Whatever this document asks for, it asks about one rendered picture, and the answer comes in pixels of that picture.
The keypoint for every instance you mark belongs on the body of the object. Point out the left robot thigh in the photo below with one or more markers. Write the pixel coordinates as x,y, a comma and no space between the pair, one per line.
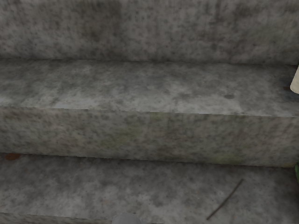
128,218

